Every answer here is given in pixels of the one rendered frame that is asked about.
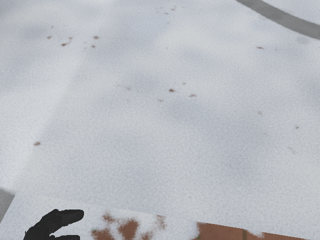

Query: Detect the robot left hand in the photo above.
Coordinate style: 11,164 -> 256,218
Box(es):
23,209 -> 84,240

